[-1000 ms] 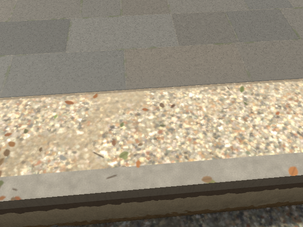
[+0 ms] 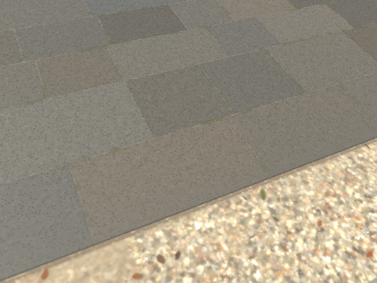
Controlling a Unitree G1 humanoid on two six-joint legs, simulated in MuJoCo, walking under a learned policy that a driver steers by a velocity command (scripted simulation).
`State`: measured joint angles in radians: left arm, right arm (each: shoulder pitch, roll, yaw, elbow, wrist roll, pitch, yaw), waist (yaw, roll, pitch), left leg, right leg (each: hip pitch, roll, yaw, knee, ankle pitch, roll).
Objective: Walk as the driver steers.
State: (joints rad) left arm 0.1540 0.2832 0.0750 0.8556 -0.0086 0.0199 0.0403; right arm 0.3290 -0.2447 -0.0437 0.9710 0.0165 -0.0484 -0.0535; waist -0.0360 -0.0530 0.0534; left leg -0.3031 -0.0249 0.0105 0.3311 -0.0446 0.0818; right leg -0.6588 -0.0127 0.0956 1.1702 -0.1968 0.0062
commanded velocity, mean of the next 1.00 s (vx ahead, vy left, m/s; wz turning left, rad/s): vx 0.07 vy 0.00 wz -0.01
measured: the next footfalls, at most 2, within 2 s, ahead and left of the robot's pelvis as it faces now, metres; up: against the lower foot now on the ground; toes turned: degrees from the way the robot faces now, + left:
right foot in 0.32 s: +0.21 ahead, -0.14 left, +0.00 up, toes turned +1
right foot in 1.32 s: +0.55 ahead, -0.19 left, +0.00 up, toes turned -4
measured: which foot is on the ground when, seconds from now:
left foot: down 0.00-1.00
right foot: up 0.00-0.30, down 0.32-0.98, up 1.00-1.00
